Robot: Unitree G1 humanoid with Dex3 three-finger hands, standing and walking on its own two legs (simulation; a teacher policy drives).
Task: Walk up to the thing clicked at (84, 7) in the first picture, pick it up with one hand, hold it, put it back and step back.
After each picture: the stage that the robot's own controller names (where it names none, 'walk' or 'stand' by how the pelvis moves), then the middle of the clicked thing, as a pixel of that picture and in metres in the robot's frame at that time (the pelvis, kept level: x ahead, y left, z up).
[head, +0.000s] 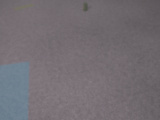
stand; (85, 6) +2.24 -0.12 -0.72
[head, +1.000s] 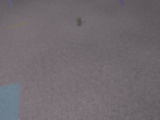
walk; (78, 21) +2.11 +0.16 -0.71
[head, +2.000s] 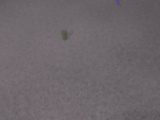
walk; (64, 35) +1.47 +0.27 -0.72
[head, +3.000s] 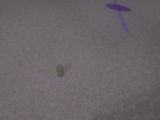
walk; (60, 71) +0.94 +0.23 -0.70
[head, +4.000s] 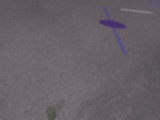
walk; (51, 113) +0.55 +0.20 -0.70
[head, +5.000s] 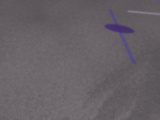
stand; out of the picture +0.38 +0.20 -0.72
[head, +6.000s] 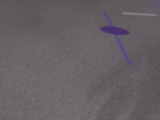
stand; out of the picture +0.37 +0.22 -0.73
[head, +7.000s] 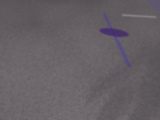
stand; out of the picture +0.36 +0.23 -0.73
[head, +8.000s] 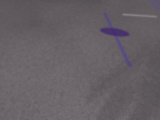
stand; out of the picture +0.35 +0.23 -0.73
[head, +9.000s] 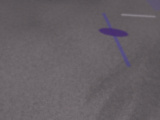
stand; out of the picture +0.35 +0.23 -0.73
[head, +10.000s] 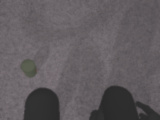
go down; (29, 68) +0.44 +0.22 -0.38
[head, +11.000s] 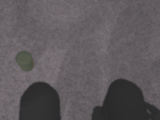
go down; (25, 61) +0.45 +0.22 -0.31
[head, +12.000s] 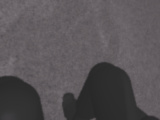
close in; out of the picture +0.44 +0.26 -0.23
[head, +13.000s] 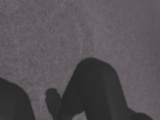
close; out of the picture +0.43 +0.28 -0.23
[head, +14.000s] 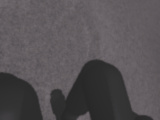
lift; out of the picture +0.41 +0.26 -0.23
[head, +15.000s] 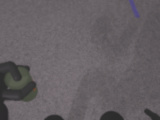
lift; (23, 85) +0.34 +0.19 -0.01
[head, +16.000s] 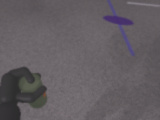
hold; (34, 91) +0.33 +0.17 +0.01
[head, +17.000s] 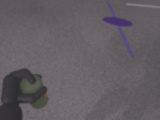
hold; (35, 92) +0.33 +0.17 +0.00
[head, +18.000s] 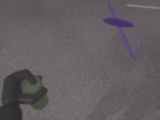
crouch; (35, 93) +0.33 +0.17 +0.00
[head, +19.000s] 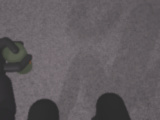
crouch; (19, 59) +0.43 +0.19 -0.08
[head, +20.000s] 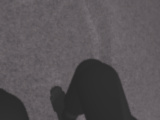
lower; out of the picture +0.45 +0.27 -0.23
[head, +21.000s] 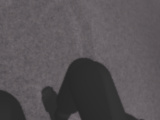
lower; out of the picture +0.44 +0.28 -0.23
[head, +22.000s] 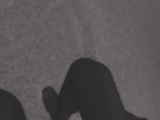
lower; out of the picture +0.44 +0.28 -0.23
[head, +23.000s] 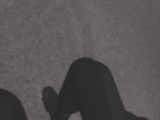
lower; out of the picture +0.44 +0.28 -0.23
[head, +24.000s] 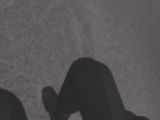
loosen; out of the picture +0.44 +0.28 -0.23
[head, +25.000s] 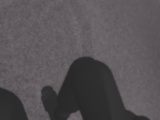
withdraw; out of the picture +0.44 +0.27 -0.23
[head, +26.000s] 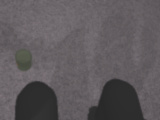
walk; (23, 60) +0.46 +0.22 -0.30
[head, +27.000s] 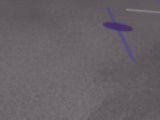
stand; out of the picture +0.38 +0.18 -0.65
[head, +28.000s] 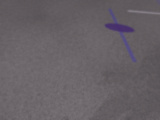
stand; out of the picture +0.40 +0.19 -0.66
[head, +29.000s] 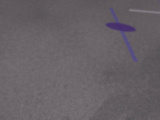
stand; out of the picture +0.39 +0.19 -0.67
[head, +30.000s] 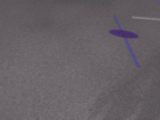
stand; out of the picture +0.41 +0.18 -0.72
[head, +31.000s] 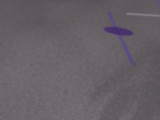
stand; out of the picture +0.37 +0.20 -0.73
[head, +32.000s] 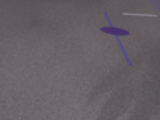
walk; out of the picture +0.37 +0.22 -0.73
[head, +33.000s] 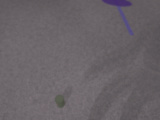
walk; (60, 101) +0.52 +0.18 -0.71
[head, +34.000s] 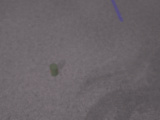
walk; (54, 70) +0.81 +0.20 -0.70
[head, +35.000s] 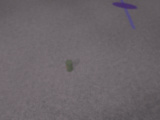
stand; (69, 65) +1.02 +0.16 -0.71
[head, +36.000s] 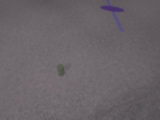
stand; (60, 70) +1.02 +0.20 -0.73
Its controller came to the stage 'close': yes
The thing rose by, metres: 0.71
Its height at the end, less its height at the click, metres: +0.00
